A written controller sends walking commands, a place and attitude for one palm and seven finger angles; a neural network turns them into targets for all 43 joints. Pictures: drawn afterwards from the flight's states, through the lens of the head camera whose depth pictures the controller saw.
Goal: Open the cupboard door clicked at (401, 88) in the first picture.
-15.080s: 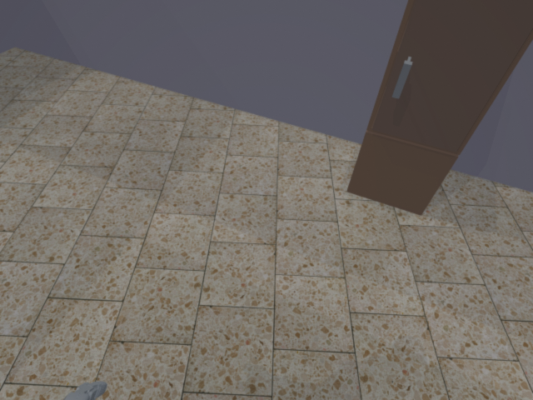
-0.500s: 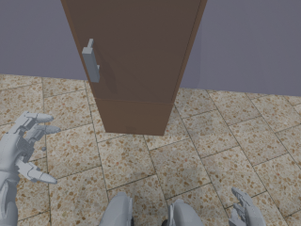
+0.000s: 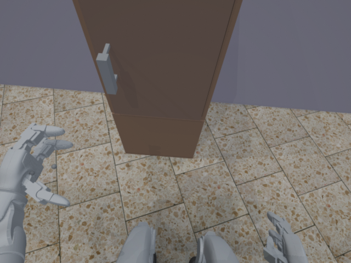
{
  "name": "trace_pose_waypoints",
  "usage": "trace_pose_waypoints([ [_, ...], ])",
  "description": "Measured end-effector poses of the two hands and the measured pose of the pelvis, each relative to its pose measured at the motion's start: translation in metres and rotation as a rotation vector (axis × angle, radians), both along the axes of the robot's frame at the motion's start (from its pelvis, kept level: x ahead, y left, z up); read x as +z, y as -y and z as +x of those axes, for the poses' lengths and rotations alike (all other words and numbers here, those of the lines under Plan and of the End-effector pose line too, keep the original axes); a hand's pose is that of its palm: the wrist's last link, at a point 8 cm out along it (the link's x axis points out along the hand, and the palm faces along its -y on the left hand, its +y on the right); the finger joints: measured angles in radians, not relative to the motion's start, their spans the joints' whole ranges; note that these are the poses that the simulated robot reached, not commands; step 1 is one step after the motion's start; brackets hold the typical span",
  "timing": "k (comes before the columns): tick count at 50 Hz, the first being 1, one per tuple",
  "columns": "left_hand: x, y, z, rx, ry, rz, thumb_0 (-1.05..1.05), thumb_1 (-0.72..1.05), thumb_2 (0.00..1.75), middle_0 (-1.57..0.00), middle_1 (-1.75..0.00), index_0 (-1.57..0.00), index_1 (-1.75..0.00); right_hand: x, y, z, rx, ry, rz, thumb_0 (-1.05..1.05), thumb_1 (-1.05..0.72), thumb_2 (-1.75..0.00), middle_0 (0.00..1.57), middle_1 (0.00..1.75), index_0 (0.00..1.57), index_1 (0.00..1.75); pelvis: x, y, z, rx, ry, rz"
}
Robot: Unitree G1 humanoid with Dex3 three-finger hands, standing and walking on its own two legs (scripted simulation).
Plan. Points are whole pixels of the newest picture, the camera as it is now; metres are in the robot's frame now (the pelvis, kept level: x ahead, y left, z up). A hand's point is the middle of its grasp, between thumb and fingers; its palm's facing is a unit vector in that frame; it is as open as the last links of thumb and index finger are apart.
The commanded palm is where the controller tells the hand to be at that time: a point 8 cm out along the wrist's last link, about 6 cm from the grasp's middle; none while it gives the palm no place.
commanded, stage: move the hooked fingers beside the handle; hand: left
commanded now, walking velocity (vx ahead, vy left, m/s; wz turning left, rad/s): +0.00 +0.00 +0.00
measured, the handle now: (109, 69) +0.59 +0.23 +0.02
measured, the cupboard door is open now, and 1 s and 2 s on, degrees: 0 0 0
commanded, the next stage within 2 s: none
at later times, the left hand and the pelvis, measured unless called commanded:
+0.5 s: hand (65, 129) +0.38 +0.28 +0.03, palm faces +0.00 -1.00 -0.03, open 14.0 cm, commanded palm +0.37 +0.32 +0.04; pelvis +0.00 +0.01 +0.00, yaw -1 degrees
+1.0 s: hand (78, 98) +0.48 +0.28 +0.03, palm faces -0.01 -1.00 -0.03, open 14.0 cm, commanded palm +0.47 +0.32 +0.03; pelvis +0.00 +0.01 -0.02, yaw -3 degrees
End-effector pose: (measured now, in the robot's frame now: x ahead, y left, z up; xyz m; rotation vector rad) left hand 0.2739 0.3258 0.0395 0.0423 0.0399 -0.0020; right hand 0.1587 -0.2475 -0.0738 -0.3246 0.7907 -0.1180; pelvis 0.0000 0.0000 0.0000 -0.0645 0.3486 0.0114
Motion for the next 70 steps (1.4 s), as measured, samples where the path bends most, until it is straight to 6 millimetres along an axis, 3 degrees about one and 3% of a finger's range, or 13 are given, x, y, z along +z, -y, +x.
trace_pose_waypoints([
  [11,0.002,0.002,0.048,-0.024,0.003,-0.008,-0.02,-0.5,0.3,-0.3,-1.2,-0.3,-1.2,-0.005,0.007,-0.019,-0.044,-0.066,-0.015,0.01,-0.9,-0.9,0.21,0.3,0.21,0.3,-0.001,-0.002,-0.001,-0.011,-0.018,0.001],
  [23,-0.003,-0.007,0.081,0.001,-0.004,-0.013,-0.01,-0.5,0.3,-0.3,-1.2,-0.3,-1.2,-0.014,0.013,-0.056,-0.098,-0.196,-0.034,0.01,-0.9,-0.9,0.21,0.3,0.21,0.3,-0.002,-0.006,-0.001,-0.02,-0.039,-0.001],
  [50,-0.007,-0.007,0.182,-0.006,0.002,-0.008,-0.02,-0.5,0.3,-0.3,-1.2,-0.3,-1.2,-0.034,0.016,-0.126,-0.201,-0.468,-0.072,0.01,-0.9,-0.9,0.21,0.3,0.21,0.3,-0.019,-0.012,-0.005,-0.036,-0.126,-0.02],
  [70,-0.003,-0.003,0.246,0.006,-0.003,-0.01,-0.02,-0.5,0.3,-0.3,-1.2,-0.3,-1.2,-0.039,0.014,-0.164,-0.251,-0.6,-0.093,0.0,-0.9,-0.9,0.21,0.3,0.21,0.3,-0.032,-0.011,-0.007,-0.042,-0.194,-0.041],
])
